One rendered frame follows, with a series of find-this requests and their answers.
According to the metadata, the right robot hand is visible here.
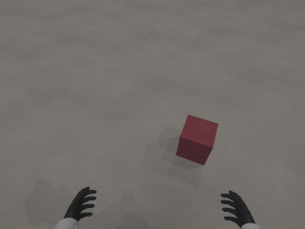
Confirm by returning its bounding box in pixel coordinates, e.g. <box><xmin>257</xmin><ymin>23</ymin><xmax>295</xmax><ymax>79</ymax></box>
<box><xmin>220</xmin><ymin>190</ymin><xmax>255</xmax><ymax>229</ymax></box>

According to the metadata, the left robot hand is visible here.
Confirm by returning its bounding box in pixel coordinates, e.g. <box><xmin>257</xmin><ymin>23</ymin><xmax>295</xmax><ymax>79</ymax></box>
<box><xmin>64</xmin><ymin>186</ymin><xmax>97</xmax><ymax>221</ymax></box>

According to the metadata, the carton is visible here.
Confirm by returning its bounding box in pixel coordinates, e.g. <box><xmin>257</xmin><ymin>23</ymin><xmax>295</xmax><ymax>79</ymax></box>
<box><xmin>176</xmin><ymin>114</ymin><xmax>218</xmax><ymax>165</ymax></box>

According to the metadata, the robot left forearm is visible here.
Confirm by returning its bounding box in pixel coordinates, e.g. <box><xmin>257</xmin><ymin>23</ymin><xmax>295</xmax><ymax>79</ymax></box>
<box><xmin>54</xmin><ymin>218</ymin><xmax>79</xmax><ymax>229</ymax></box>

